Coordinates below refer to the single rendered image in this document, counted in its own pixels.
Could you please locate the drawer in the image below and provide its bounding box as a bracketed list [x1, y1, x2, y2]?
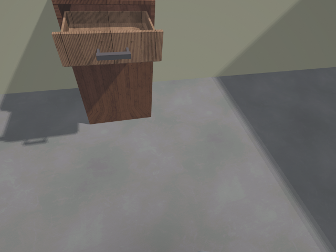
[52, 11, 163, 67]

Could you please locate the cabinet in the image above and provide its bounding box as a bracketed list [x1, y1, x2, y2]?
[51, 0, 155, 124]

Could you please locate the handle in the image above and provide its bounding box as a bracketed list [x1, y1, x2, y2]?
[96, 47, 131, 61]

